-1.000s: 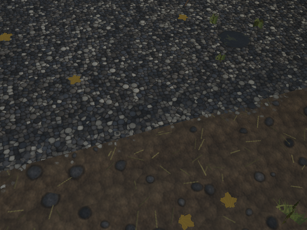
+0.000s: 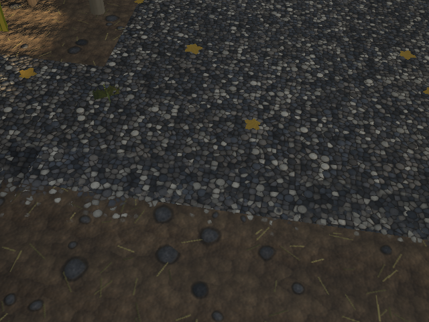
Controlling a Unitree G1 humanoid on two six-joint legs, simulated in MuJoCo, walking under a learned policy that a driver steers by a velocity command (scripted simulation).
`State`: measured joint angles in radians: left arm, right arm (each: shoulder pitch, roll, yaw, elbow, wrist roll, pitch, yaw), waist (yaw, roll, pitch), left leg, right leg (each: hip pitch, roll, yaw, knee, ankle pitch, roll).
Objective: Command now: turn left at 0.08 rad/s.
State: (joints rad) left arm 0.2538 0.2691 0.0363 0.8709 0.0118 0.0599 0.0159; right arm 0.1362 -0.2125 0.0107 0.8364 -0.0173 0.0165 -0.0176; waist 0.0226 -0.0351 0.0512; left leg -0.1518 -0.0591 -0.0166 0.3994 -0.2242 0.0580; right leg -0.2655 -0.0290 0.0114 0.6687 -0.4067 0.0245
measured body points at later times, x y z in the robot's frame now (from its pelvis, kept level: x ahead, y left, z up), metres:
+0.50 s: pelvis -0.01 -0.03 +0.00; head +0.00 -0.03 +0.45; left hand +0.03 +0.22 -0.15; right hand +0.01 -0.28 -0.15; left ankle -0.01 +0.09 -0.74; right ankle -0.01 -0.13 -0.74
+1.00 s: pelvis +0.00 -0.04 +0.00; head +0.00 -0.04 +0.45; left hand -0.01 +0.19 -0.16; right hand -0.02 -0.26 -0.16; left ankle -0.01 +0.09 -0.74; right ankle -0.01 -0.13 -0.74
